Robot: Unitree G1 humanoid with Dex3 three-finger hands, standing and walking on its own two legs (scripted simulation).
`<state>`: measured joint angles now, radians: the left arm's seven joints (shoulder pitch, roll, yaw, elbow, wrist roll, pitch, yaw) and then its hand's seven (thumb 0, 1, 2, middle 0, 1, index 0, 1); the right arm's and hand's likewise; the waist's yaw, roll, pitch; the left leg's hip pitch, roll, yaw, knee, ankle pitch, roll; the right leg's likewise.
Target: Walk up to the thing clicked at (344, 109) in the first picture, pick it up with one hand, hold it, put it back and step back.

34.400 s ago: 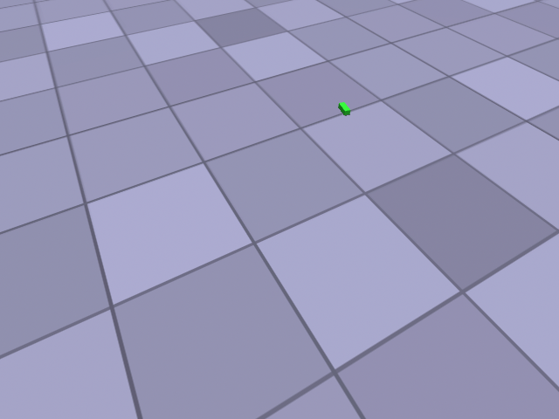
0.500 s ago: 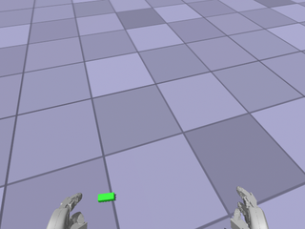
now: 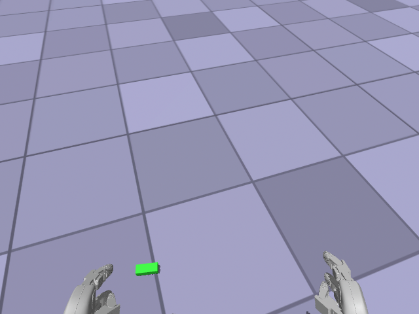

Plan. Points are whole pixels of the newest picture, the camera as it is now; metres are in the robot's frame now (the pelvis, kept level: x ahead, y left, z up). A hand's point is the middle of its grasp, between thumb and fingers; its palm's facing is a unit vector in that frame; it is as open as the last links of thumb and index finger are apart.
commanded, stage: home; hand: left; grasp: from above
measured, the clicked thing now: (147, 269) +0.44 +0.28 -0.70
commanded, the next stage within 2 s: stand in 0.80 s
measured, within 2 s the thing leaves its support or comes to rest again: neither
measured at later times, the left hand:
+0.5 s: hand (120, 303) +0.17 +0.18 -0.05, palm faces +0.05 -0.98 -0.20, open 7.4 cm
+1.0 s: hand (113, 306) +0.17 +0.20 -0.08, palm faces +0.03 -0.96 -0.30, open 7.4 cm
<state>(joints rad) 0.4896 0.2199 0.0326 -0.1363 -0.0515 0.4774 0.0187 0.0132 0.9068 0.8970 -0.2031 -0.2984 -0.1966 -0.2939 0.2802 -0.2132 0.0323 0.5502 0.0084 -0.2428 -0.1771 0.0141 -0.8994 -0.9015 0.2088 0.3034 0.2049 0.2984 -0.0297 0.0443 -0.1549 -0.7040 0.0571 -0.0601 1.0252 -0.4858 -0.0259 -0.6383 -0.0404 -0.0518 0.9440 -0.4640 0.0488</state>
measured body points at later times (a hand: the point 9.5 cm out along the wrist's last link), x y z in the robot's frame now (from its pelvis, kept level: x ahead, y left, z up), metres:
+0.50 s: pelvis +0.01 +0.00 +0.00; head +0.03 +0.01 +0.45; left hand +0.17 +0.23 -0.03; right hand +0.17 -0.25 -0.06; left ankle +0.02 +0.13 -0.68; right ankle +0.00 -0.15 -0.68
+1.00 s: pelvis +0.00 +0.00 +0.01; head +0.04 +0.01 +0.46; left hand +0.17 +0.25 -0.05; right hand +0.16 -0.25 -0.09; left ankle +0.02 +0.13 -0.68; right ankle +0.00 -0.15 -0.68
